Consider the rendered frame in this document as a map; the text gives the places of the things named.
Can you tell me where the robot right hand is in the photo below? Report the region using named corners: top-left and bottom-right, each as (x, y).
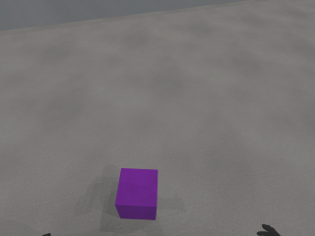
top-left (257, 224), bottom-right (281, 236)

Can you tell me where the carton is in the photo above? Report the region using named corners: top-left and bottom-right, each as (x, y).
top-left (115, 168), bottom-right (158, 220)

